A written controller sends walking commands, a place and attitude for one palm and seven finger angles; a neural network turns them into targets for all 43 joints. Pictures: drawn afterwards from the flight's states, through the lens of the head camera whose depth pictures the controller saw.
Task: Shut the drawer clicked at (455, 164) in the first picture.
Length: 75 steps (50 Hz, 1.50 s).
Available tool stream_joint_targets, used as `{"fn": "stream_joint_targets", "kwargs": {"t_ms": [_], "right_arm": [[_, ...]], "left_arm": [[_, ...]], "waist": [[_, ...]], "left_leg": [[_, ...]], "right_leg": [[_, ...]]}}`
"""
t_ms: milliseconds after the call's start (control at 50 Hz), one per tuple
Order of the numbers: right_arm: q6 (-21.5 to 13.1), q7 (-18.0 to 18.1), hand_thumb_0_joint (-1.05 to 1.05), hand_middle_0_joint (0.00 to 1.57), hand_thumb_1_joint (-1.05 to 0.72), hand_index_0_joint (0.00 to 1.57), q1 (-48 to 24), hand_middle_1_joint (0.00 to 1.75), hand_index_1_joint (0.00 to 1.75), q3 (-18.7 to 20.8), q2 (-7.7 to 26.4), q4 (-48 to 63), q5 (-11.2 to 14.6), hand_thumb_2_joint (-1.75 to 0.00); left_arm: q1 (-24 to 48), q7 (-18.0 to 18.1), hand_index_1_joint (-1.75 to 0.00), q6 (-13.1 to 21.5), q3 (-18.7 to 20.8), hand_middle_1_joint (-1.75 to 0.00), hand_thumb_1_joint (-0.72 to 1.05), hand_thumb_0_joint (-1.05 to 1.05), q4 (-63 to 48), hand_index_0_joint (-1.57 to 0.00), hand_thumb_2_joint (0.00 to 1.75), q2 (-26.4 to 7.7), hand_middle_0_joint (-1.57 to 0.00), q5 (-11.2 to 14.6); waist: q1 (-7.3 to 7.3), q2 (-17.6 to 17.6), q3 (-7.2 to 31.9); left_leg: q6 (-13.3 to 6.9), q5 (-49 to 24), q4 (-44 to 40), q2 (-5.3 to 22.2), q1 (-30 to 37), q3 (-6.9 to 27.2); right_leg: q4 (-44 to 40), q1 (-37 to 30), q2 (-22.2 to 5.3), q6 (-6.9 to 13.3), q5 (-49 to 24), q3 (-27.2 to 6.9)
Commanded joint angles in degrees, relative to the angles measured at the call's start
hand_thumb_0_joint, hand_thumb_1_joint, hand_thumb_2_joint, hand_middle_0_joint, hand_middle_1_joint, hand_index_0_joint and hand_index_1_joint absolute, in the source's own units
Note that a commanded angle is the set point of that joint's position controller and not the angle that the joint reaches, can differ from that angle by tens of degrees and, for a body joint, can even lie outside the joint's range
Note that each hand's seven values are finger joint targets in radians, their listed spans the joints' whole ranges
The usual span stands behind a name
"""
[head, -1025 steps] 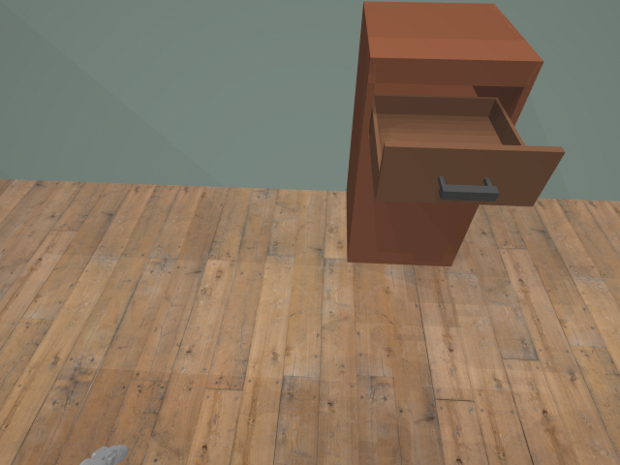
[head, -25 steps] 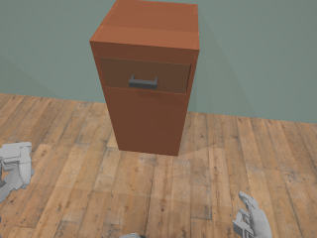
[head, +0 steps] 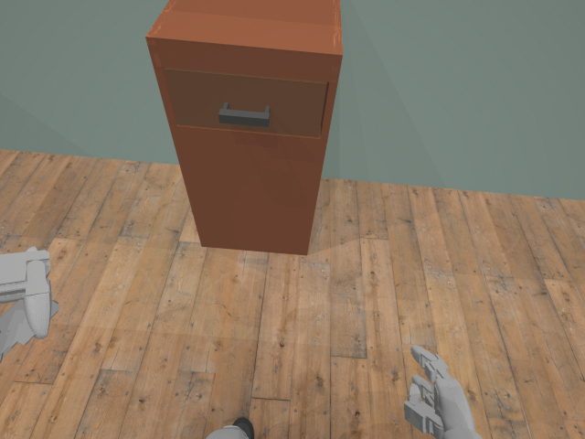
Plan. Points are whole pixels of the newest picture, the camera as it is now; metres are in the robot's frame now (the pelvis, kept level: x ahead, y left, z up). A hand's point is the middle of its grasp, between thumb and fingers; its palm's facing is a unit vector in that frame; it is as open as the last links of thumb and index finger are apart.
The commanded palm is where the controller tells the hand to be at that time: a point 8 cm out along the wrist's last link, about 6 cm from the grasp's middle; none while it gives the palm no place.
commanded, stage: stop stepping back and stand still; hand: left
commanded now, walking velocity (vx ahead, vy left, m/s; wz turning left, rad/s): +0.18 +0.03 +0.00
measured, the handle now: (245, 112) +0.82 +0.17 -0.07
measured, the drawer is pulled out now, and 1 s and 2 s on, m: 0.00 0.00 0.00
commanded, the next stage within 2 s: let the arm hang, fingers relaxed in 0.94 s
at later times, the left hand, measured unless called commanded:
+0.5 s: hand out of the picture +0.11 +0.20 +0.16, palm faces +0.33 -0.85 -0.42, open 3.2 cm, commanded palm +0.05 +0.26 +0.18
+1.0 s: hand out of the picture +0.08 +0.25 +0.16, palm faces +0.39 -0.82 -0.42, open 3.2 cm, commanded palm +0.03 +0.29 +0.18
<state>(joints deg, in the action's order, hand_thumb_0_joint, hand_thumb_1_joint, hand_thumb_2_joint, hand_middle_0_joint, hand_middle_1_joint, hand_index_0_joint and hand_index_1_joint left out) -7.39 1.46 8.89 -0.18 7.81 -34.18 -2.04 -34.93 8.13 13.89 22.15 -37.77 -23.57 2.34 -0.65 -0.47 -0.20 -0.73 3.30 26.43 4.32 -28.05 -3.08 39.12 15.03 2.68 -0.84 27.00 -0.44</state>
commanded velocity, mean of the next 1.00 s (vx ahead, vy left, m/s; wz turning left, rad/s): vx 0.06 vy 0.04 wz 0.00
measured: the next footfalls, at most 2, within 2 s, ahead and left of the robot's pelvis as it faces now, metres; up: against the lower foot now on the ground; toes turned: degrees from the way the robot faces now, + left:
right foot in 0.06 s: -0.10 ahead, -0.12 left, +0.00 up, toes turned +2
left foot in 0.24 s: +0.03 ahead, +0.08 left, +0.00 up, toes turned +1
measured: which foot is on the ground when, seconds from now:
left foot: down 0.00-0.08, up 0.10-0.22, down 0.24-1.00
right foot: up 0.00-0.04, down 0.06-1.00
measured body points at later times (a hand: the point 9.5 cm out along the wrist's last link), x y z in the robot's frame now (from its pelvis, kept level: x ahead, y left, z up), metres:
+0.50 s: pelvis -0.08 -0.02 +0.00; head -0.10 -0.02 +0.45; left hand +0.08 +0.25 +0.18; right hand +0.07 -0.29 -0.07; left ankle -0.01 +0.08 -0.73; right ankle -0.13 -0.12 -0.73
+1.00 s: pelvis -0.10 +0.01 +0.00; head -0.10 +0.02 +0.45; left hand +0.05 +0.29 +0.18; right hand +0.07 -0.22 -0.08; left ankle -0.01 +0.08 -0.73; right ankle -0.14 -0.11 -0.73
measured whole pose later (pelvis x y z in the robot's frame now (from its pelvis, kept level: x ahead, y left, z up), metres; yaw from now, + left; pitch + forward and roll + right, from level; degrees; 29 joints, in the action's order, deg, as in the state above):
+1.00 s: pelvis -0.10 +0.01 +0.00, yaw +0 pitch -2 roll -2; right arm -5.3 4.5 12.7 -1.0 11.1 -36.9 -0.6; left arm -36.5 8.5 11.7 18.9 -30.9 -21.0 1.9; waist -1.2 0.9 -0.1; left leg -3.4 7.5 28.0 -1.1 -19.1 -1.3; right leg 25.2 6.3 3.2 1.0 17.5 0.3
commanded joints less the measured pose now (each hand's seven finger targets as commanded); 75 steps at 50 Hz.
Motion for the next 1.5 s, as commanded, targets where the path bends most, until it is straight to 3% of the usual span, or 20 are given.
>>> {"fn": "stream_joint_targets", "kwargs": {"t_ms": [0,60,80,120,200,280,400,480,600,720,820,920,1000,1020,1080,1140,1200,1280,1360,1480], "right_arm": [[-1.6,1.0,0.00,0.20,-0.90,0.20,-1.8,0.30,0.30,3.8,10.6,6.4,0.5,-0.90],[0.9,1.5,0.00,0.20,-0.90,0.20,-3.2,0.30,0.30,3.2,9.1,8.3,1.7,-0.90],[1.2,1.7,0.00,0.20,-0.90,0.20,-3.6,0.30,0.30,3.2,9.6,8.0,2.3,-0.90],[1.6,2.2,0.00,0.20,-0.90,0.20,-3.4,0.30,0.30,2.3,8.6,9.6,3.4,-0.90],[0.6,3.4,0.00,0.20,-0.90,0.20,-2.8,0.30,0.30,2.5,10.4,7.7,3.5,-0.90],[0.0,3.7,0.00,0.20,-0.90,0.20,-0.5,0.30,0.30,3.6,12.9,8.2,4.0,-0.90],[0.7,3.0,0.00,0.20,-0.90,0.20,-2.1,0.30,0.30,3.2,11.3,8.8,3.0,-0.90],[0.2,3.3,0.00,0.20,-0.90,0.20,-1.7,0.30,0.30,3.4,11.7,8.7,2.3,-0.90],[-2.1,4.5,0.00,0.20,-0.90,0.20,-1.6,0.30,0.30,2.1,11.4,8.6,1.7,-0.90],[-3.0,3.5,0.00,0.20,-0.90,0.20,-1.7,0.30,0.30,1.9,10.0,8.9,1.6,-0.90],[-1.3,2.8,0.00,0.20,-0.90,0.20,-2.2,0.30,0.30,2.5,10.6,7.8,1.7,-0.90],[-1.1,3.9,0.00,0.20,-0.90,0.20,-2.7,0.30,0.30,1.7,10.5,7.1,1.7,-0.90],[-2.2,4.8,0.00,0.20,-0.90,0.20,-3.1,0.30,0.30,1.0,10.4,7.2,1.3,-0.90],[-3.0,-0.7,0.00,0.20,-0.90,0.20,-4.1,0.30,0.30,5.2,23.4,-8.1,1.6,-0.90],[2.4,-0.8,0.00,0.20,-0.90,0.20,0.7,0.30,0.30,3.7,16.6,-6.1,1.7,-0.90],[3.4,-0.8,0.00,0.20,-0.90,0.20,0.1,0.30,0.30,3.3,17.8,-6.3,1.2,-0.90],[4.9,-1.1,0.00,0.20,-0.90,0.20,-2.5,0.30,0.30,3.5,17.8,-9.1,1.0,-0.90],[7.3,-1.0,0.00,0.20,-0.90,0.20,-0.3,0.30,0.30,2.9,15.2,-13.4,0.7,-0.90],[7.9,-0.3,0.00,0.20,-0.90,0.20,2.5,0.30,0.30,2.6,12.6,-17.6,0.6,-0.90],[8.3,0.2,0.00,0.20,-0.90,0.20,6.9,0.30,0.30,3.1,12.4,-22.0,1.1,-0.90]], "left_arm": [[-4.3,0.0,-1.60,4.1,7.4,-1.60,0.90,0.00,-12.0,-1.40,0.90,-9.0,-1.40,1.3],[-5.1,0.5,-1.60,3.8,11.7,-1.60,0.90,0.00,-9.7,-1.40,0.90,-13.6,-1.40,2.7],[-3.7,1.1,-1.60,3.8,12.0,-1.60,0.90,0.00,-10.6,-1.40,0.90,-13.5,-1.40,2.9],[-7.2,1.2,-1.60,2.1,10.7,-1.60,0.90,0.00,-7.4,-1.40,0.90,-10.9,-1.40,1.8],[-4.9,1.7,-1.60,1.0,7.0,-1.60,0.90,0.00,-2.6,-1.40,0.90,-7.7,-1.40,1.6],[-3.6,1.6,-1.60,1.6,4.8,-1.60,0.90,0.00,0.2,-1.40,0.90,-7.6,-1.40,0.5],[-0.1,1.2,-1.60,3.2,4.9,-1.60,0.90,0.00,-4.4,-1.40,0.90,-8.5,-1.40,-0.1],[1.3,1.4,-1.60,3.9,4.9,-1.60,0.90,0.00,-5.5,-1.40,0.90,-8.8,-1.40,-0.3],[5.0,1.6,-1.60,3.7,3.7,-1.60,0.90,0.00,-4.5,-1.40,0.90,-6.4,-1.40,-1.2],[-2.2,1.0,-1.60,2.0,3.6,-1.60,0.90,0.00,-6.5,-1.40,0.90,-6.5,-1.40,-0.4],[-3.3,0.9,-1.60,1.1,3.6,-1.60,0.90,0.00,-6.0,-1.40,0.90,-6.2,-1.40,0.7],[2.7,1.5,-1.60,0.9,3.6,-1.60,0.90,0.00,-4.1,-1.40,0.90,-6.7,-1.40,0.2],[5.7,1.7,-1.60,1.4,2.9,-1.60,0.90,0.00,-5.0,-1.40,0.90,-6.4,-1.40,-1.0],[9.7,-6.6,-1.60,-8.3,-15.4,-1.60,0.90,0.00,44.8,-1.40,0.90,1.2,-1.40,-5.4],[9.1,-7.6,-1.47,-13.8,-15.8,-1.47,0.90,0.00,47.9,-1.28,0.90,4.1,-1.28,-4.4],[10.6,-7.7,-1.34,-13.6,-15.8,-1.34,0.90,0.00,57.2,-1.16,0.90,1.0,-1.16,-4.6],[15.1,-7.6,-1.21,-13.7,-16.9,-1.21,0.90,0.00,68.0,-1.04,0.90,-1.0,-1.04,-4.3],[19.2,-7.5,-1.04,-14.1,-18.9,-1.04,0.90,0.00,78.3,-0.88,0.90,-1.0,-0.88,-3.8],[14.4,-7.1,-0.86,-13.9,-19.2,-0.86,0.90,0.00,87.7,-0.72,0.90,2.9,-0.72,-3.5],[13.3,-7.0,-0.60,-13.4,-20.4,-0.60,0.90,0.00,95.5,-0.48,0.90,3.5,-0.48,-3.1]], "waist": [[0.06,12.8,13.1],[0.28,-8.6,9.7],[-0.33,-9.2,11.0],[0.27,-9.4,13.3],[1.78,-2.7,8.1],[0.98,-1.5,8.8],[1.54,-3.6,-0.5],[1.89,1.1,-4.4],[1.21,13.8,-2.3],[0.68,4.0,6.4],[1.37,-3.4,3.4],[1.59,2.8,0.5],[0.72,11.3,-0.2],[3.15,9.8,-5.3],[1.11,-0.8,6.9],[-0.03,-5.8,11.1],[-0.24,-6.1,6.8],[1.98,5.1,-0.5],[0.86,12.8,-0.9],[1.33,2.6,-1.1]], "left_leg": [[-2.5,3.9,-7.4,6.4,17.9,7.3],[1.9,14.0,15.3,-3.6,13.4,-0.9],[1.3,16.3,20.9,-4.5,6.2,0.6],[0.0,14.7,18.2,-3.7,-1.7,1.7],[-1.7,-1.6,-0.5,-3.2,15.5,-0.1],[-4.6,-20.0,2.9,1.1,23.4,3.7],[-1.8,8.6,5.0,-3.0,12.1,3.6],[-0.8,13.0,4.7,-2.4,16.4,4.8],[-3.6,38.9,-21.4,7.0,5.9,21.1],[-1.5,22.1,-13.4,1.8,12.8,11.0],[0.2,11.4,4.3,-2.3,20.2,5.9],[-1.0,8.3,-4.2,0.7,21.5,9.2],[-1.8,30.9,-20.3,5.6,13.0,19.7],[-5.0,5.2,-6.1,6.2,6.8,21.9],[-5.9,-10.1,-1.0,6.6,14.3,15.6],[-5.4,-5.6,-2.2,4.6,14.3,17.7],[-3.7,5.3,-2.4,1.2,10.3,14.3],[-1.8,10.6,-1.1,-1.8,15.4,11.8],[-2.3,17.1,-7.0,-0.1,13.7,14.2],[-2.1,12.3,-4.7,-0.1,17.0,12.7]], "right_leg": [[-21.0,-3.2,0.1,1.0,-9.5,3.2],[-27.8,6.5,-17.5,6.5,-17.2,-13.0],[-23.7,-0.8,-18.9,6.5,-35.0,-12.6],[-13.9,-13.4,-16.7,5.4,-53.9,-8.4],[-11.7,-4.5,-12.1,1.3,-45.2,-3.1],[-10.0,-1.4,-7.1,-4.3,-45.0,-2.6],[-24.2,2.1,-12.4,1.8,-13.7,-10.0],[-27.1,11.3,-12.0,4.9,4.3,-9.2],[-6.5,-2.6,0.2,0.7,-3.4,0.7],[-18.7,-7.8,-1.8,1.6,-7.8,0.0],[-28.6,7.2,-9.4,5.5,1.5,-9.3],[-21.9,6.4,-4.5,2.3,-7.0,-4.0],[-12.0,-1.2,-0.4,1.0,-5.7,-0.5],[-2.2,6.3,-4.4,2.1,-11.4,-0.3],[-2.2,3.6,-4.2,1.6,-1.1,-1.7],[-6.0,-2.9,-4.1,2.9,-7.9,-1.7],[-12.3,-3.6,-6.2,4.2,-7.2,-4.0],[-18.6,6.0,-8.1,6.5,-0.9,-7.3],[-18.3,1.8,-5.9,5.5,-2.7,-5.1],[-22.4,1.4,-7.0,6.0,-3.6,-5.6]]}}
